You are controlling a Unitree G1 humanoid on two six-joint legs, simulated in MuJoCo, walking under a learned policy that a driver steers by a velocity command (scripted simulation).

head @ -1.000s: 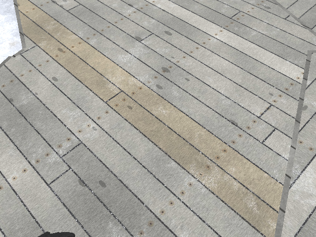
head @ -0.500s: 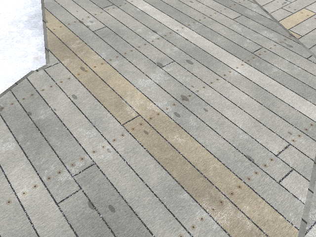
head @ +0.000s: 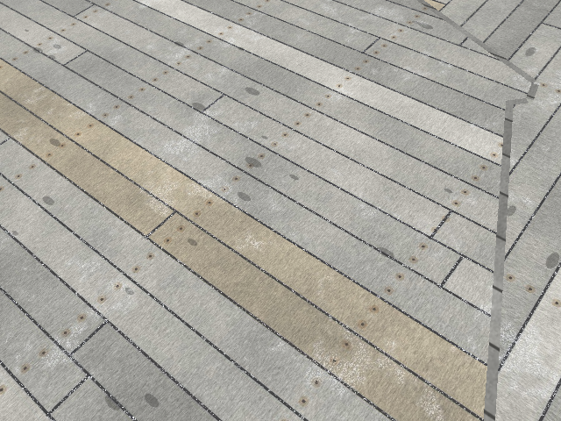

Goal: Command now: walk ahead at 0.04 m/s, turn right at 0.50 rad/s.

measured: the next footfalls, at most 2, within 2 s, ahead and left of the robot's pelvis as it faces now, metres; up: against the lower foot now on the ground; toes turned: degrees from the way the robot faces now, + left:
left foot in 0.34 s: +0.15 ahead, +0.13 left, +0.00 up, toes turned -19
right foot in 0.78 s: +0.03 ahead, -0.10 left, +0.00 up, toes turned -28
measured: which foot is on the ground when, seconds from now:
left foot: up 0.00-0.32, down 0.34-0.78, up 0.80-1.00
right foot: down 0.00-0.34, up 0.36-0.76, down 0.78-1.00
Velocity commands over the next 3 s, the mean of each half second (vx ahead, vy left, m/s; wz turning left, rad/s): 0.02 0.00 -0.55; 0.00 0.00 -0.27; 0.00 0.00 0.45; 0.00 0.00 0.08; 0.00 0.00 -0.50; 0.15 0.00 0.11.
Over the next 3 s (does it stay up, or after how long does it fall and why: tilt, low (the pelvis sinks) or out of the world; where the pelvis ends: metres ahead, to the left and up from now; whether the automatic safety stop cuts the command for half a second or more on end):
stays up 0.12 -0.05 0.00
